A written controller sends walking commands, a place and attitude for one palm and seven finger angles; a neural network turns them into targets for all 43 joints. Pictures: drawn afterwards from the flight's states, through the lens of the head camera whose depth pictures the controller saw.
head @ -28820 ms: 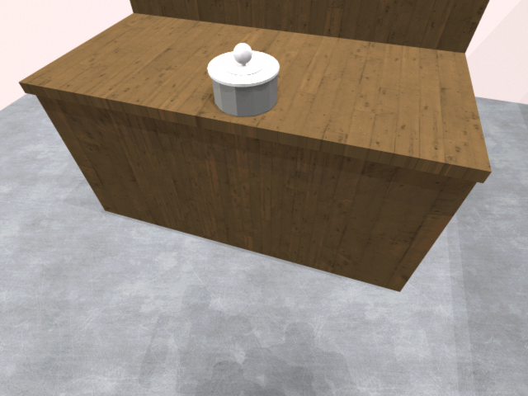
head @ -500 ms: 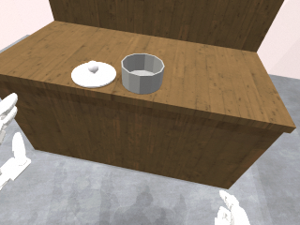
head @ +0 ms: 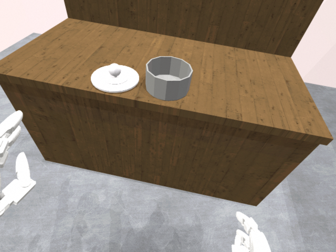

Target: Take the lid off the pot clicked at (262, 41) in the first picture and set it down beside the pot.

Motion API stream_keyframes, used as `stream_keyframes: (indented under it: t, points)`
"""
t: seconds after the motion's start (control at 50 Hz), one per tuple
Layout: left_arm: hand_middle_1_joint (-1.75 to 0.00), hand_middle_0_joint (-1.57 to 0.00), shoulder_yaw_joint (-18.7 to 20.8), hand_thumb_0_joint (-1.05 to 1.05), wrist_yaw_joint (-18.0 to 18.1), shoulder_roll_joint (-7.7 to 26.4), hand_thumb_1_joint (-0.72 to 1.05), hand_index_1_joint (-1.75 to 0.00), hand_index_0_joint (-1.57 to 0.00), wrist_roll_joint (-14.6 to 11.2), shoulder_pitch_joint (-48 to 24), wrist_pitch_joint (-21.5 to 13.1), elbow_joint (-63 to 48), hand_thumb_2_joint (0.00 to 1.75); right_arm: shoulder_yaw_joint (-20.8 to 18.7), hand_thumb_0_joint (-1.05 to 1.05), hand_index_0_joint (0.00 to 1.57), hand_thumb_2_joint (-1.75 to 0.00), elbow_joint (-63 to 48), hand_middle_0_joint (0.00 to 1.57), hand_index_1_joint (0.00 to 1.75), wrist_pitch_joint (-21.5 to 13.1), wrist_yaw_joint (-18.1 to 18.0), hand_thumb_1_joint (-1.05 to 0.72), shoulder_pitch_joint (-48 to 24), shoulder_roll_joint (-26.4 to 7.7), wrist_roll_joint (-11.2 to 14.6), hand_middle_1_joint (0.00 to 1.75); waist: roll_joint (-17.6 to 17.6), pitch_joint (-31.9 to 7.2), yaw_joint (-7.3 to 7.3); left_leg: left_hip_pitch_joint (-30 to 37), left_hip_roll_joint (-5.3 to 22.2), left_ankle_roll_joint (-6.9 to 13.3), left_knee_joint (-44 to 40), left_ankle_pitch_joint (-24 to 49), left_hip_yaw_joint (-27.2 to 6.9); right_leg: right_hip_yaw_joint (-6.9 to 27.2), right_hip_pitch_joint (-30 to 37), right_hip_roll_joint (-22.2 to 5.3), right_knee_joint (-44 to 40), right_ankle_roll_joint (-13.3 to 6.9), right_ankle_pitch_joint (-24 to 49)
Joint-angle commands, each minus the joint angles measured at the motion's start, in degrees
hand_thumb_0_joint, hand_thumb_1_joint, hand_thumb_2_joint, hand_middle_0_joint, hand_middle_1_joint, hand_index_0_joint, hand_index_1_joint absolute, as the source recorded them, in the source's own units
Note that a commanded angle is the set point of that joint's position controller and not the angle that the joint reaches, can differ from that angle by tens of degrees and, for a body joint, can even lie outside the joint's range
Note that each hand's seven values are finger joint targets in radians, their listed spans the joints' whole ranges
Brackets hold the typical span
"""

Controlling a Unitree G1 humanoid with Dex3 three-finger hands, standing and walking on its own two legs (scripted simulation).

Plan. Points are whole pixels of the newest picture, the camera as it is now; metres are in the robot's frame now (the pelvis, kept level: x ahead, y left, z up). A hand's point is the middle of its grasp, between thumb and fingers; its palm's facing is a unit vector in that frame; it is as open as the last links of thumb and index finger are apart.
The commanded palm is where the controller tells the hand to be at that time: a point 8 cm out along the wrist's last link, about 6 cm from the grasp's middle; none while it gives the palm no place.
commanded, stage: stop stepping back and stand still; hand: left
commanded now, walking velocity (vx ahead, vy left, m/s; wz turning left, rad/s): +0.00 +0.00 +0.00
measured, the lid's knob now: (114, 69) +0.80 +0.27 -0.01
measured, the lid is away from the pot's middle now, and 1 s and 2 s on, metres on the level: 0.23 0.23 0.23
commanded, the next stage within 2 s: let the arm hang, fingers relaxed in 1.02 s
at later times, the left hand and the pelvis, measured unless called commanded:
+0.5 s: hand out of the picture -0.07 +0.15 -0.18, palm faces +0.09 -0.99 -0.13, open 7.2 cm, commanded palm none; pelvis +0.01 -0.01 +0.00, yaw +3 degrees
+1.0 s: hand out of the picture +0.02 +0.14 -0.18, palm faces +0.08 -0.98 -0.16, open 7.3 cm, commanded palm none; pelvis +0.03 -0.01 +0.00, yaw +2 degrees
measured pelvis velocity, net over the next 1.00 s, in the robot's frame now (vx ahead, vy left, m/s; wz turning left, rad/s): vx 0.03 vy -0.01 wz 0.03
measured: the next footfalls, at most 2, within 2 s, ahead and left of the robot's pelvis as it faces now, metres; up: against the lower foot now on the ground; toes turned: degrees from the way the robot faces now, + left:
none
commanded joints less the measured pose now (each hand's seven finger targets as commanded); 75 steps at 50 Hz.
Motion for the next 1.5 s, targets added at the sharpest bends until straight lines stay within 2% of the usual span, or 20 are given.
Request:
stream_keyframes:
  t: [0.0, 0.02, 0.04, 0.06, 0.08, 0.12, 0.16, 0.2, 0.22, 0.24, 0.28, 0.3, 0.34, 0.36, 0.4, 0.5, 0.72, 0.86, 1.14, 1.48]
  points:
    - [-0.3, -0.2, -13.1, 0.0, -7.0, -3.2, 0.9, -0.3, -0.2, 4.6, -6.5, 9.2, 42.1, 0.9, -8.0, 0.0, 0.2, -0.9, 6.0, 0.2, 0.3, 1.7, 3.6, -0.9, 0.9, -13.8, 1.7, 0.3, 0.8, -6.9, -2.3, 3.2, 8.7, -1.9, 8.6, 3.0, -8.2, 2.8, -8.0, -8.9, 4.5, -3.1, 16.2]
    - [-0.3, -0.2, -14.8, 0.0, -7.5, -4.6, 0.9, -0.3, -0.2, 3.9, -10.4, 10.3, 42.8, 0.9, -7.7, 0.0, 0.2, -0.9, 5.3, 0.2, 0.3, 3.8, 3.7, -0.9, 1.5, -13.9, 1.5, 0.3, 0.3, -6.1, -2.84, 1.9, 10.8, -0.4, 5.6, -8.9, -13.2, 1.2, -14.3, -7.6, 5.9, -3.3, -1.5]
    - [-0.3, -0.2, -15.0, 0.0, -7.5, -4.9, 0.9, -0.3, -0.2, 4.1, -12.0, 11.0, 44.9, 0.9, -7.4, 0.0, 0.2, -0.9, 4.5, 0.2, 0.3, 5.2, 3.4, -0.9, 1.6, -14.3, 0.5, 0.3, 0.6, -3.6, -2.91, -2.1, 12.8, 1.9, 1.0, -19.2, -19.3, 1.2, -15.9, -4.3, 11.2, -2.5, -8.3]
    - [-0.3, -0.2, -15.2, 0.0, -7.5, -5.2, 0.9, -0.3, -0.2, 4.1, -13.2, 11.3, 47.6, 0.9, -7.2, 0.0, 0.2, -0.9, 4.0, 0.2, 0.3, 5.9, 3.0, -0.9, 1.5, -14.7, -0.5, 0.3, 0.1, -3.1, -2.4, -4.4, 14.9, 3.8, -4.0, -22.0, -25.7, 1.5, -14.6, -1.9, 16.4, -1.8, -7.6]
    - [-0.3, -0.2, -15.4, 0.0, -7.5, -5.6, 0.9, -0.3, -0.2, 4.1, -14.5, 11.3, 50.6, 0.9, -7.2, 0.0, 0.2, -0.9, 4.7, 0.2, 0.3, 6.0, 2.7, -0.9, 0.4, -15.1, -1.2, 0.3, -1.0, -2.9, -1.6, -5.9, 15.7, 5.0, -7.0, -22.1, -28.4, 2.9, -13.3, -1.6, 18.8, -1.7, -7.4]
    - [-0.3, -0.2, -15.9, 0.0, -7.5, -5.4, 0.9, -0.3, -0.2, 3.8, -14.9, 11.3, 58.7, 0.9, -6.9, 0.0, 0.2, -0.9, 6.2, 0.2, 0.3, 6.4, 2.6, -0.9, -3.0, -14.6, -1.6, 0.3, -0.2, -2.0, 1.28, -11.3, 13.6, 4.2, -8.3, -20.6, -24.7, 4.5, -5.3, -2.7, 14.2, -1.4, -3.3]
    - [-0.3, -0.2, -16.6, 0.0, -7.4, -3.5, 0.9, -0.3, -0.2, 3.8, -14.6, 11.5, 67.2, 0.9, -6.5, 0.0, 0.2, -0.9, 8.3, 0.2, 0.3, 7.0, 2.9, -0.9, -4.7, -12.2, -1.3, 0.3, 0.4, 2.4, 2.75, -16.8, 6.4, 0.3, -5.7, -24.6, -16.1, 7.9, -1.1, -5.3, 2.1, -3.0, -6.3]
    - [-0.3, -0.2, -17.1, 0.0, -6.9, -1.7, 0.9, -0.3, -0.2, 3.5, -16.2, 11.0, 73.3, 0.9, -6.6, 0.0, 0.2, -0.9, 11.3, 0.2, 0.3, 8.3, 2.8, -0.9, -2.7, -8.9, -0.6, 0.3, -6.2, 6.0, 0.97, -10.7, -0.4, -2.3, 11.2, -16.1, -7.5, 21.3, -11.7, -13.7, -14.6, -8.2, -20.4]
    - [-0.3, -0.2, -17.6, 0.0, -6.5, -1.9, 0.9, -0.3, -0.2, 3.0, -20.7, 10.4, 74.8, 0.9, -6.7, 0.0, 0.2, -0.9, 13.7, 0.2, 0.3, 8.4, 2.7, -0.9, -0.4, -8.7, -0.5, 0.3, -4.3, 6.4, -0.95, -6.2, -0.5, -2.9, 17.3, -10.7, -5.4, 23.5, -14.8, -16.7, -17.2, -10.1, -17.2]
    - [-0.3, -0.2, -17.8, 0.0, -6.3, -3.1, 0.9, -0.3, -0.2, 2.7, -22.9, 9.8, 76.6, 0.9, -6.7, 0.0, 0.2, -0.9, 15.8, 0.2, 0.3, 8.2, 2.7, -0.9, 1.9, -7.9, -0.4, 0.3, 0.3, 5.6, -2.02, -4.3, 0.3, -2.9, 18.7, -9.3, -5.7, 21.2, -14.0, -15.8, -15.9, -10.6, -10.1]
    - [-0.3, -0.2, -17.7, 0.0, -6.1, -5.6, 0.9, -0.3, -0.2, 2.6, -22.9, 9.4, 80.6, 0.9, -6.5, 0.0, 0.2, -0.9, 18.8, 0.2, 0.3, 8.2, 2.3, -0.9, 6.0, -5.6, -0.4, 0.3, 4.9, 4.9, -3.4, 0.2, 2.4, -2.4, 13.3, -8.5, -6.3, 15.6, -14.5, -13.4, -12.5, -9.4, -5.5]
    - [-0.3, -0.2, -18.1, 0.0, -6.3, -6.3, 0.9, -0.3, -0.2, 2.5, -21.3, 9.3, 82.9, 0.9, -6.1, 0.0, 0.2, -0.9, 20.0, 0.2, 0.3, 7.9, 2.1, -0.9, 7.7, -4.9, -0.4, 0.3, 6.7, 3.1, -3.16, 2.7, 3.3, -1.7, 7.6, -6.5, -7.8, 13.0, -13.2, -11.0, -9.2, -8.1, -3.6]
    - [-0.3, -0.2, -18.7, 0.0, -6.6, -8.5, 0.9, -0.3, -0.2, 2.0, -16.5, 9.4, 87.0, 0.9, -5.7, 0.0, 0.2, -0.9, 21.6, 0.2, 0.3, 7.2, 1.0, -0.9, 8.0, -6.0, -0.7, 0.3, 9.5, 1.3, -0.7, 2.0, 7.1, 0.0, 0.3, -5.0, -12.8, 8.3, -8.4, -5.7, -4.5, -4.7, 2.4]
    - [-0.3, -0.2, -19.0, 0.0, -6.7, -9.0, 0.9, -0.3, -0.2, 1.9, -15.1, 9.8, 89.1, 0.9, -5.7, 0.0, 0.2, -0.9, 22.3, 0.2, 0.3, 7.0, 0.7, -0.9, 7.5, -6.2, -0.5, 0.3, 12.6, 0.5, 0.13, 0.7, 8.7, 1.0, -3.1, -6.1, -15.9, 5.3, -6.2, -5.1, -2.3, -3.6, 4.8]
    - [-0.3, -0.2, -19.5, 0.0, -6.7, -9.7, 0.9, -0.3, -0.2, 1.9, -12.7, 10.1, 92.4, 0.9, -5.7, 0.0, 0.2, -0.9, 23.7, 0.2, 0.3, 6.8, 0.2, -0.9, 7.8, -6.6, -0.2, 0.3, 13.3, -1.7, 1.1, 0.6, 10.3, 2.0, -7.8, -9.0, -18.2, 2.9, -2.1, -3.7, -0.3, -2.4, 5.9]
    - [-0.3, -0.2, -20.6, 0.0, -6.1, -12.0, 0.9, -0.3, -0.2, 2.1, -11.6, 9.7, 96.8, 0.9, -5.8, 0.0, 0.2, -0.9, 26.9, 0.2, 0.3, 6.8, 0.0, -0.9, 9.5, -4.5, 0.3, 0.3, 3.9, -0.1, 0.71, 1.9, 7.8, 1.2, -4.9, -4.1, -13.3, 3.7, -0.7, -5.5, -4.3, -2.4, 10.3]
    - [-0.3, -0.2, -20.1, 0.0, -4.9, -14.1, 0.9, -0.3, -0.2, 2.3, -12.4, 9.7, 98.1, 0.9, -5.9, 0.0, 0.2, -0.9, 30.2, 0.2, 0.3, 7.3, 0.2, -0.9, 8.7, -1.7, 0.0, 0.3, 0.4, 5.0, 0.31, 1.5, 6.7, 0.7, -3.7, -4.4, -11.6, 4.6, -3.6, -5.8, -4.4, -2.7, 8.6]
    - [-0.3, -0.2, -19.6, 0.0, -4.8, -13.9, 0.9, -0.3, -0.2, 2.3, -13.3, 9.6, 97.5, 0.9, -5.9, 0.0, 0.2, -0.9, 30.0, 0.2, 0.3, 7.1, 0.2, -0.9, 8.6, -1.0, -0.1, 0.3, 3.5, 5.8, 0.34, 1.5, 6.3, 0.6, -3.1, -2.3, -10.7, 5.0, -3.2, -5.9, -3.8, -2.8, 9.8]
    - [-0.3, -0.2, -19.5, 0.0, -4.8, -13.8, 0.9, -0.3, -0.2, 2.2, -13.5, 9.4, 97.1, 0.9, -5.8, 0.0, 0.2, -0.9, 29.8, 0.2, 0.3, 6.9, 0.0, -0.9, 8.3, -1.8, 0.0, 0.3, 2.7, 3.1, -0.06, 5.5, 6.3, 0.3, -0.9, 3.6, -9.3, 5.7, -1.7, -6.2, -3.8, -2.7, 14.5]
    - [-0.3, -0.2, -19.3, 0.0, -4.5, -14.1, 0.9, -0.3, -0.2, 2.1, -12.6, 9.3, 97.2, 0.9, -5.7, 0.0, 0.2, -0.9, 30.6, 0.2, 0.3, 7.0, -0.3, -0.9, 8.4, -1.2, 0.2, 0.3, 2.0, 3.7, 0.04, 6.7, 6.4, 0.0, 0.4, 7.0, -8.0, 6.0, -1.1, -6.3, -3.8, -2.3, 18.1]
